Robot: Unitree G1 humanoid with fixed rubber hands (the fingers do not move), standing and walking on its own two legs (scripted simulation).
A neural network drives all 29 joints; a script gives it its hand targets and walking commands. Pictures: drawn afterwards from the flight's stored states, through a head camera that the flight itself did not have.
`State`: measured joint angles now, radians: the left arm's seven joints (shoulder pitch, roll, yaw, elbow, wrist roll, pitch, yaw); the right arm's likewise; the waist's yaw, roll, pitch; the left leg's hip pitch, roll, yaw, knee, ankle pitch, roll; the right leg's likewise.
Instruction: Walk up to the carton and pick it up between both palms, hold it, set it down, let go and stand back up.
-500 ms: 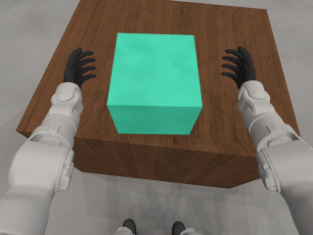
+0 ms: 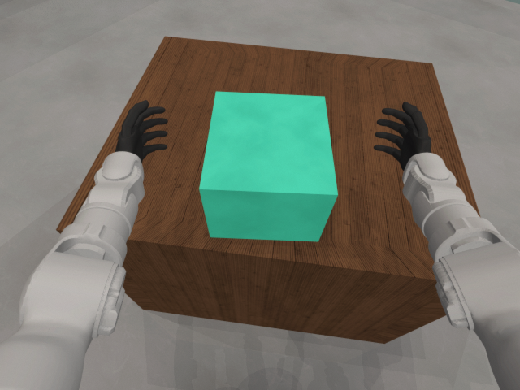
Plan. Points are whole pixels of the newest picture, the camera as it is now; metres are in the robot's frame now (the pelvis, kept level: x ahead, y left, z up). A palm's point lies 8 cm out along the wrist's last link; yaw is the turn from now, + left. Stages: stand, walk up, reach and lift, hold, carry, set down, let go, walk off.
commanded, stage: set down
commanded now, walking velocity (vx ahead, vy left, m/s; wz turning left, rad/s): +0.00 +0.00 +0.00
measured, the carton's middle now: (267, 166) +0.53 +0.01 -0.04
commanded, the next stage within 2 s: none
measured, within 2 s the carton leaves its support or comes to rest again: neither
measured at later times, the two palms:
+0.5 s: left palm (133, 221) +0.36 +0.22 +0.02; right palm (406, 227) +0.36 -0.22 +0.02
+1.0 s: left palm (121, 293) +0.26 +0.23 -0.03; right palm (411, 283) +0.28 -0.22 -0.02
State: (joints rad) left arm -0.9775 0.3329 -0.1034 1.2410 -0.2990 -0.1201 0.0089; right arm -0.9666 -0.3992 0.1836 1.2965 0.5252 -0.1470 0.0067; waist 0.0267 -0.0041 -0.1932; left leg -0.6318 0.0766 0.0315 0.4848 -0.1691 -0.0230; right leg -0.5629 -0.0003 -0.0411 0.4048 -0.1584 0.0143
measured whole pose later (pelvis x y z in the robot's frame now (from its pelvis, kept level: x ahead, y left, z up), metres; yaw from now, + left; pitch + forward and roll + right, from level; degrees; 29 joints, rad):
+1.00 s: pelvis +0.03 +0.00 +0.01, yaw +1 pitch +4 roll -1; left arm 0.02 0.22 0.02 0.60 -0.18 -0.33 -0.01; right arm -0.07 -0.23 0.06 0.77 0.30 -0.47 -0.03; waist 0.01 0.00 0.01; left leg -0.29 0.05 -0.02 0.48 -0.26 -0.03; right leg -0.22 0.00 -0.02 0.40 -0.25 0.02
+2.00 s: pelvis +0.04 -0.01 +0.01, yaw -1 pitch -4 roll +0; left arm 0.17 0.22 0.03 0.54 -0.05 0.02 -0.04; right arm 0.15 -0.15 0.03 0.75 0.02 -0.28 -0.02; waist 0.02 -0.02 0.08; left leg -0.06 0.06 0.00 0.35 -0.23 -0.05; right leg -0.03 0.01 0.01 0.32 -0.24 0.00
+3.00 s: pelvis +0.03 +0.00 +0.01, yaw +1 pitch -2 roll +0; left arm 0.17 0.21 0.04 0.58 0.03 0.07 -0.02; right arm 0.19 -0.19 -0.01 0.74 -0.03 -0.16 0.01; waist -0.01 -0.02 0.04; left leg -0.13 0.04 -0.01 0.42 -0.25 -0.03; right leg -0.08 -0.01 -0.01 0.39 -0.26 0.02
